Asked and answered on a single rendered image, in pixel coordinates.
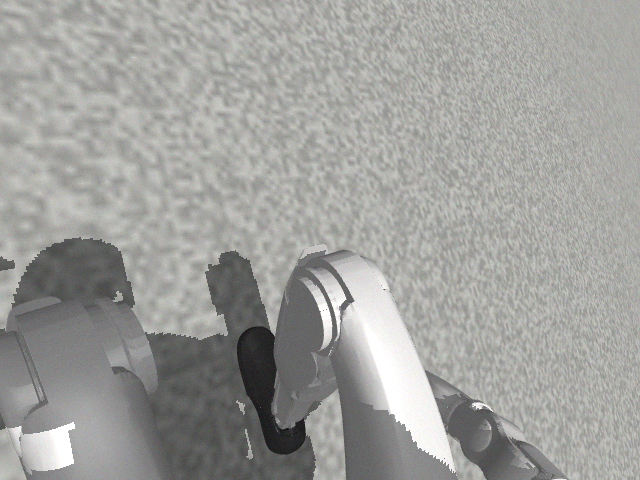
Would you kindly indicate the right robot foot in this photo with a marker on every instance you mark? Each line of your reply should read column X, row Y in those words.
column 258, row 370

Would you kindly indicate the right robot hand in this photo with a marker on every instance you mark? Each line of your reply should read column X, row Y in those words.
column 447, row 397

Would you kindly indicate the right robot arm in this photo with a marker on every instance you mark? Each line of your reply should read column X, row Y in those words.
column 498, row 446

